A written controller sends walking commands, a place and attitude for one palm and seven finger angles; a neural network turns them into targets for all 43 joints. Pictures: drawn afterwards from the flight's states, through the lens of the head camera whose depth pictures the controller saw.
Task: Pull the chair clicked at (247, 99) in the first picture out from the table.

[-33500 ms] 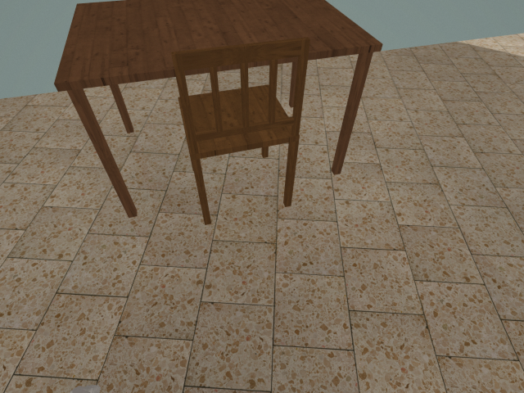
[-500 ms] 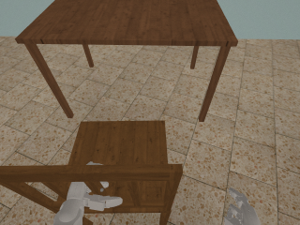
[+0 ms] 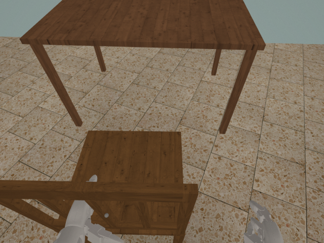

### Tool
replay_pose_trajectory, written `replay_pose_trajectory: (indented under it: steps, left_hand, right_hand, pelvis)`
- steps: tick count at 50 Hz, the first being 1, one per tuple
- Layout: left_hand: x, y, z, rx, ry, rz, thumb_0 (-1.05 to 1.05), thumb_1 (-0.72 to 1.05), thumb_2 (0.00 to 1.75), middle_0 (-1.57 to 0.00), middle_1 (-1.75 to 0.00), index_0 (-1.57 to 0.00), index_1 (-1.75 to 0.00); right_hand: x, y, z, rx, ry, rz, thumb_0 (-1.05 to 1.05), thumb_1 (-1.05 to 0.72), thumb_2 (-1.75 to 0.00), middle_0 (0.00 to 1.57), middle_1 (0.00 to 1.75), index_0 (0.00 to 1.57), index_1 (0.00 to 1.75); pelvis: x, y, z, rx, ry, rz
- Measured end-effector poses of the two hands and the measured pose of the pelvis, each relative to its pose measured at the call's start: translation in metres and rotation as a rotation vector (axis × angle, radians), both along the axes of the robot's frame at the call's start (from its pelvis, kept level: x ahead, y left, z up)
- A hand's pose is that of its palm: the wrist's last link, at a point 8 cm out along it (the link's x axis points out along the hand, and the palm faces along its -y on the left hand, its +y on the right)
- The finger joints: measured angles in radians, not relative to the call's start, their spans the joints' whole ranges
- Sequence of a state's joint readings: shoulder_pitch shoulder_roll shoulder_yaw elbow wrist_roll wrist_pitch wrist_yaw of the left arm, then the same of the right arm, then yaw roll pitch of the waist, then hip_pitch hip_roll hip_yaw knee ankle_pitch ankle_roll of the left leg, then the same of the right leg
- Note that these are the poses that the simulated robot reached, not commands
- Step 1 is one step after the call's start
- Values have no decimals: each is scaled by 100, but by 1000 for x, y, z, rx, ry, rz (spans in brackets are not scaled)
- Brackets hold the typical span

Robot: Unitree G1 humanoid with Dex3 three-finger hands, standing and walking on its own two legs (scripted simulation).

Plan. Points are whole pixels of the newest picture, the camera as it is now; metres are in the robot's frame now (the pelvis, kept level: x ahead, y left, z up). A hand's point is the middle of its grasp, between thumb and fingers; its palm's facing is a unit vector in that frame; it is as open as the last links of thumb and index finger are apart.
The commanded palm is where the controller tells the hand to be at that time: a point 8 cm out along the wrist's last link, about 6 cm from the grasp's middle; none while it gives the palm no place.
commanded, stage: draw the fingers out of the gap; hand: left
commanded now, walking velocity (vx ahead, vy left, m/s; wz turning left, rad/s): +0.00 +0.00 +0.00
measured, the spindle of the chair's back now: (105, 212) +0.22 +0.16 -0.07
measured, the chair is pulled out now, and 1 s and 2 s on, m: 0.63 0.63 0.64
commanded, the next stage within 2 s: draw the hand back to the body in 0.74 s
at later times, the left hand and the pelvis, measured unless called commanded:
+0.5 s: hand out of the picture +0.13 +0.15 -0.03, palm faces +0.02 -0.99 -0.14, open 17.5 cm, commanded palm +0.09 +0.21 -0.01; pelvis -0.01 +0.01 -0.01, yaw +1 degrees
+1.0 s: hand out of the picture +0.09 +0.16 +0.00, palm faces +0.09 -1.00 -0.01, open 17.5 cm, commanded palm +0.05 +0.22 +0.02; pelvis -0.01 +0.02 -0.03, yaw +0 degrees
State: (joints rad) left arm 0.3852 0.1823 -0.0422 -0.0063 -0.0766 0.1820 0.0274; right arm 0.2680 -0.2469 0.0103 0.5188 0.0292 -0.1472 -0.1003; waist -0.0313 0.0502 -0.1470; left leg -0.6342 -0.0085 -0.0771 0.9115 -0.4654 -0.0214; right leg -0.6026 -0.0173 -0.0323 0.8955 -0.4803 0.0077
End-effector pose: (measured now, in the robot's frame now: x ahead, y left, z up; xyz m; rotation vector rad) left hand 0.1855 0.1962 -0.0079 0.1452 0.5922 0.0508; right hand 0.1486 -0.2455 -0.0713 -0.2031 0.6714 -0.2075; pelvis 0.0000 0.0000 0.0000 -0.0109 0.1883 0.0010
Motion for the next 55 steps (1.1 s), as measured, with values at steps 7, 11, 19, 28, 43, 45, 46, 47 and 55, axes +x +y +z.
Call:
replay_pose_trajectory:
  steps: [7,11,19,28,43,45,46,47,55]
  left_hand:
    - [-22,1,-2,-1,31,7,-1,-54,21,-1,-2,-1,-1]
    - [-38,2,-1,-2,35,18,-1,-54,21,0,-1,0,-1]
    - [-64,8,-1,-4,39,29,-1,-54,21,0,-1,0,0]
    - [-82,10,-1,-17,42,27,-1,-54,21,0,-1,0,0]
    - [-119,11,1,-24,83,38,-1,-54,21,0,-1,0,0]
    - [-122,9,3,-52,71,51,-1,-54,21,0,-1,0,0]
    - [-122,8,6,-82,44,61,-1,-54,21,0,-1,0,0]
    - [-121,8,9,-106,7,67,-1,-54,21,0,-1,0,0]
    - [-98,24,48,-106,-358,26,-1,-54,21,0,-1,0,0]
  right_hand:
    - [-1,1,1,4,-16,-26,1,-91,-90,20,30,20,30]
    - [2,5,2,3,-32,-26,1,-91,-90,20,30,20,30]
    - [12,16,3,7,-76,-9,1,-91,-90,20,30,20,30]
    - [18,28,6,17,-113,-4,1,-91,-90,20,30,20,30]
    - [20,35,5,20,-129,-24,1,-91,-90,20,30,20,30]
    - [21,36,6,19,-136,-25,1,-91,-90,20,30,20,30]
    - [21,36,6,15,-142,-22,1,-91,-90,20,30,20,30]
    - [22,36,5,12,-146,-19,1,-91,-90,20,30,20,30]
    - [22,40,-6,39,-145,3,1,-91,-90,20,30,20,30]
  pelvis:
    - [1,1,-2,-2,6,-2]
    - [0,3,-4,-5,8,2]
    - [-4,7,-9,-16,10,12]
    - [-8,13,-13,-22,12,12]
    - [-8,20,-20,-30,27,8]
    - [-8,20,-22,-31,29,9]
    - [-9,21,-23,-32,31,10]
    - [-9,21,-24,-33,33,11]
    - [-17,20,-32,-38,35,11]
